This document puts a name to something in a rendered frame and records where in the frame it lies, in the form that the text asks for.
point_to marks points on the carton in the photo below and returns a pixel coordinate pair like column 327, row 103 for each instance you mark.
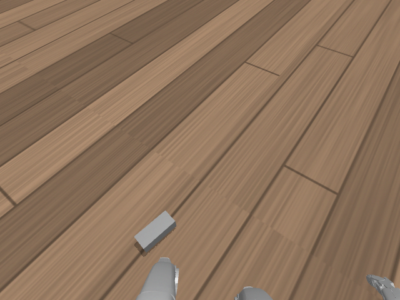
column 155, row 231

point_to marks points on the right robot hand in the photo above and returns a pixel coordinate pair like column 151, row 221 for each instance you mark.
column 384, row 286

